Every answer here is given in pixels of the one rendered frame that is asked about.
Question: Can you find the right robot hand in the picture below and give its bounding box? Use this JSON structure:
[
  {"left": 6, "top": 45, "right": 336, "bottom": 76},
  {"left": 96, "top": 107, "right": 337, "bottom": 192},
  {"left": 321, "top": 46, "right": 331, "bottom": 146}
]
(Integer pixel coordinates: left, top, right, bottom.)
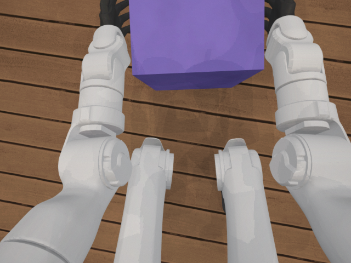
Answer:
[{"left": 264, "top": 0, "right": 296, "bottom": 34}]

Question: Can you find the carton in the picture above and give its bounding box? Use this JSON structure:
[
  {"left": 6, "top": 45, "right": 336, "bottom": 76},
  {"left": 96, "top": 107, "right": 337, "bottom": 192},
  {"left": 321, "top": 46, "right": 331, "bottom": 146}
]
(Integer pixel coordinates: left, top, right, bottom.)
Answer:
[{"left": 129, "top": 0, "right": 264, "bottom": 90}]

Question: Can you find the robot right forearm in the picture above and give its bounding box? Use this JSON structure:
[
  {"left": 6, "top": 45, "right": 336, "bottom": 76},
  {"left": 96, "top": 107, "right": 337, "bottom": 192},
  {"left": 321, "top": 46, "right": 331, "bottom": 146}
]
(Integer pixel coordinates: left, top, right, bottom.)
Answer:
[{"left": 264, "top": 15, "right": 351, "bottom": 145}]

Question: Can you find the robot left forearm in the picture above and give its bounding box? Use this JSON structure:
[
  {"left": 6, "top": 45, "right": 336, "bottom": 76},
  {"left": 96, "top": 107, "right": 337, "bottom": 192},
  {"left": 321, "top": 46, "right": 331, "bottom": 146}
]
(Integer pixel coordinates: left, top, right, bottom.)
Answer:
[{"left": 58, "top": 25, "right": 131, "bottom": 170}]

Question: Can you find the left robot hand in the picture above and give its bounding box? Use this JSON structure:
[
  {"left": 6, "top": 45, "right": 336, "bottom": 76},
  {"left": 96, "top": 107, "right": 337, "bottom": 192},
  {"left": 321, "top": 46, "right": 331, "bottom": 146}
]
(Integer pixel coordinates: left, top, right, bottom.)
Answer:
[{"left": 99, "top": 0, "right": 130, "bottom": 37}]

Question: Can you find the left robot upper arm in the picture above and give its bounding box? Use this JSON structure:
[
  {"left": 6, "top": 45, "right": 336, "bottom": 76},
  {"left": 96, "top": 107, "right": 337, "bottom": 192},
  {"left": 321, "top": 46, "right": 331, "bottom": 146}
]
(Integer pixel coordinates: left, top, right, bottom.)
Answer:
[{"left": 0, "top": 136, "right": 133, "bottom": 263}]

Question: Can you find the right robot upper arm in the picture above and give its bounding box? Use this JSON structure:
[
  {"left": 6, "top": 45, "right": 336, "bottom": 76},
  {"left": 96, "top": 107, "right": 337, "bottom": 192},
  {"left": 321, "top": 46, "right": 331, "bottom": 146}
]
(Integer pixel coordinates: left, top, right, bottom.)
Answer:
[{"left": 269, "top": 134, "right": 351, "bottom": 263}]

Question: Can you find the robot left thigh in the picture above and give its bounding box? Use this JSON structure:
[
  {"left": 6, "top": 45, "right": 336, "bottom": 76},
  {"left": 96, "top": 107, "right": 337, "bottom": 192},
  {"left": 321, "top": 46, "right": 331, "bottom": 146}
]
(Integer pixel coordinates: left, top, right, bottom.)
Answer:
[{"left": 114, "top": 145, "right": 174, "bottom": 263}]

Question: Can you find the robot right shin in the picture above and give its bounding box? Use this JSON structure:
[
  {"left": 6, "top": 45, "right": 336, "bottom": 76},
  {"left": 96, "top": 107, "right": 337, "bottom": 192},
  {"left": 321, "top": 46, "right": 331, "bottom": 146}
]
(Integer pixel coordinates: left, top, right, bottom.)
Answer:
[{"left": 222, "top": 138, "right": 263, "bottom": 198}]

